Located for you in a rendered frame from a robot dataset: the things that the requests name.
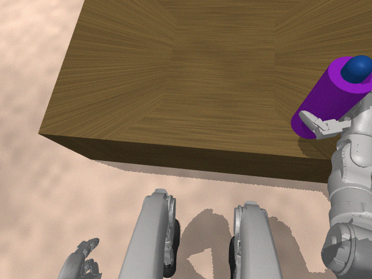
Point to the bottle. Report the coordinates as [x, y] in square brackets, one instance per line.
[346, 81]

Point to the left robot hand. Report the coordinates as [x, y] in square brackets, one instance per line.
[75, 266]

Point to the left robot foot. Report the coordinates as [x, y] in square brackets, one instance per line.
[169, 270]

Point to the right robot hand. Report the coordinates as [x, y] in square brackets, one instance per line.
[357, 120]

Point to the right robot arm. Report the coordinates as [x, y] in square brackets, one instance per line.
[347, 250]

